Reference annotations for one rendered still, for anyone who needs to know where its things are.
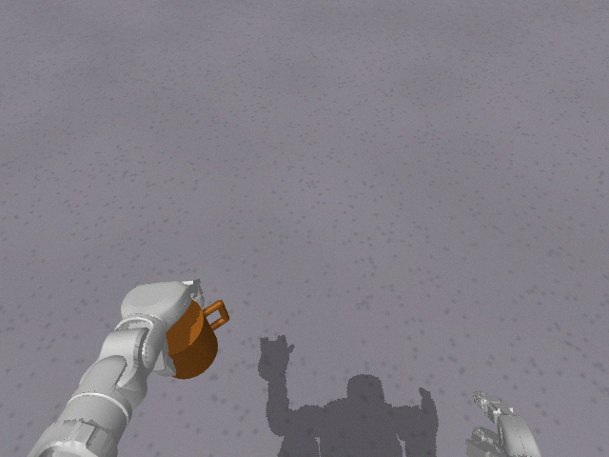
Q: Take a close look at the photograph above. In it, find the mug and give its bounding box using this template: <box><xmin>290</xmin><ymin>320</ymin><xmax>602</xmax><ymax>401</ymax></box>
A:
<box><xmin>166</xmin><ymin>299</ymin><xmax>229</xmax><ymax>379</ymax></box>

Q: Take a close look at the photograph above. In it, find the left robot hand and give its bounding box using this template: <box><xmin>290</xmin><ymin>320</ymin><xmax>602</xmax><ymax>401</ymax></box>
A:
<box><xmin>121</xmin><ymin>279</ymin><xmax>205</xmax><ymax>376</ymax></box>

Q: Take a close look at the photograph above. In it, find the right robot hand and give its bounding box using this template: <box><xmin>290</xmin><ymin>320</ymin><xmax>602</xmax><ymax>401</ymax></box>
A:
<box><xmin>465</xmin><ymin>391</ymin><xmax>541</xmax><ymax>457</ymax></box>

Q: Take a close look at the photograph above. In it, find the left robot arm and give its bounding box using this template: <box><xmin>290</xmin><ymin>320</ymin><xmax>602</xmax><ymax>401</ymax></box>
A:
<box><xmin>27</xmin><ymin>314</ymin><xmax>167</xmax><ymax>457</ymax></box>

